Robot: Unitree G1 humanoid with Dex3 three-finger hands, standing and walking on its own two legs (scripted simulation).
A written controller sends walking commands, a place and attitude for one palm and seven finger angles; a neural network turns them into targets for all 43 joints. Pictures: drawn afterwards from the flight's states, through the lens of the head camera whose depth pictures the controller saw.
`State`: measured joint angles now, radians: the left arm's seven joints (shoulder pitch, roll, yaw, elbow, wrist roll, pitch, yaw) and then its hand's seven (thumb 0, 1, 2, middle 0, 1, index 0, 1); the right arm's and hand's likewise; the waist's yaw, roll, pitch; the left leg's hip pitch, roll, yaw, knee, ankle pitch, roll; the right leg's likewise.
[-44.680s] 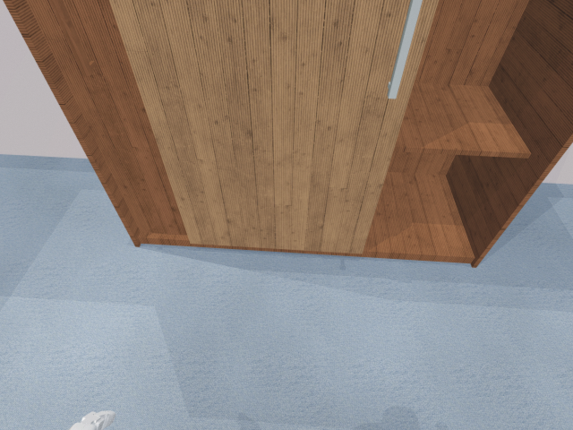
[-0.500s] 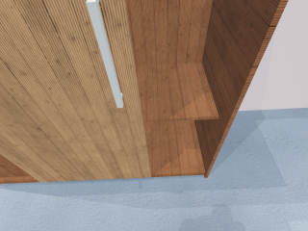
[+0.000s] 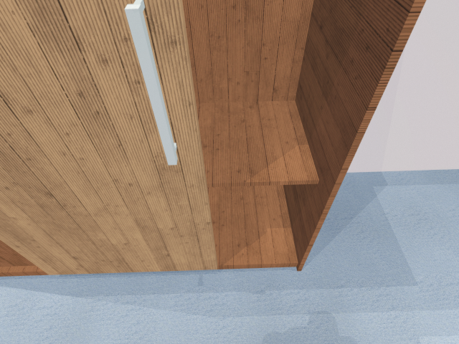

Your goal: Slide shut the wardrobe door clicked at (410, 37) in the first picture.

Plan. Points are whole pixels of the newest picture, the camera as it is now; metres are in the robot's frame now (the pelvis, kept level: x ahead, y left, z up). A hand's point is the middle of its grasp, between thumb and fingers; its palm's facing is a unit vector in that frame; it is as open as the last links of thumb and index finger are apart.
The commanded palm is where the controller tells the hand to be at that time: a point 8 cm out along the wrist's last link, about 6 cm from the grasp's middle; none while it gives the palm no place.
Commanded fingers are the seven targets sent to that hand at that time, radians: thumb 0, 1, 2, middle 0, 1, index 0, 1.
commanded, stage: look again from close up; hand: left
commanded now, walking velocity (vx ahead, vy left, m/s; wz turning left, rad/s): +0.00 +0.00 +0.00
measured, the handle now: (159, 96) +0.49 +0.15 +0.18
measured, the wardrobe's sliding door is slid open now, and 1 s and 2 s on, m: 0.35 0.35 0.35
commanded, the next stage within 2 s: raise the hand with hooked fingers in 0.78 s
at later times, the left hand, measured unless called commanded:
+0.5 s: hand out of the picture +0.01 +0.18 -0.17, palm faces +0.02 -0.98 -0.21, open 7.3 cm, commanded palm none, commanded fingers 0.00 0.90 0.90 -0.20 -0.30 -0.20 -0.30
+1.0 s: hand out of the picture +0.12 +0.20 -0.09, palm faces +0.26 -0.94 -0.20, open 7.4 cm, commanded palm +0.10 +0.24 -0.05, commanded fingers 0.00 0.74 0.83 -0.21 -0.41 -0.21 -0.41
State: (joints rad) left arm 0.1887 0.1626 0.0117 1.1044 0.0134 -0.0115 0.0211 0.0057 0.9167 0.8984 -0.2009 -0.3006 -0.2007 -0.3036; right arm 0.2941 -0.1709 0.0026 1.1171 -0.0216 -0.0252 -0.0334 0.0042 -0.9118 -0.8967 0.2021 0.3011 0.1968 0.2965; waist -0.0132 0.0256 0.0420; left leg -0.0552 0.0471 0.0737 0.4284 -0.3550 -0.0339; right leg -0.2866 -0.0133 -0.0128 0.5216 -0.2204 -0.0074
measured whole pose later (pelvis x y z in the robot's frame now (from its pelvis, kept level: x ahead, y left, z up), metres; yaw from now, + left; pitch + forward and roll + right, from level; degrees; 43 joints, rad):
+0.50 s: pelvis +0.00 +0.00 +0.00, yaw +0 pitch -1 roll +0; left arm 0.23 0.16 0.01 1.12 0.01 0.00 0.02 0.01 0.92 0.90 -0.20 -0.30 -0.20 -0.30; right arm 0.32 -0.15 0.01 1.13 -0.02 -0.03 -0.04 0.00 -0.91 -0.90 0.20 0.30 0.20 0.30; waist 0.00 0.01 0.05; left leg -0.05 0.04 0.07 0.42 -0.35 -0.03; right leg -0.28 -0.02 -0.02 0.51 -0.21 0.00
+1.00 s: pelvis -0.01 +0.01 +0.00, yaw +2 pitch +0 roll +1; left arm 0.42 0.17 0.05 0.34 -0.12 0.01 0.10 0.03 0.91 0.89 -0.20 -0.31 -0.20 -0.32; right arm 0.37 -0.18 0.00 0.93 0.03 -0.23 -0.08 0.01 -0.91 -0.90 0.20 0.30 0.20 0.30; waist 0.00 0.01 0.03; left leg -0.12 0.03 0.05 0.50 -0.37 -0.02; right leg -0.33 -0.04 -0.03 0.56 -0.23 0.00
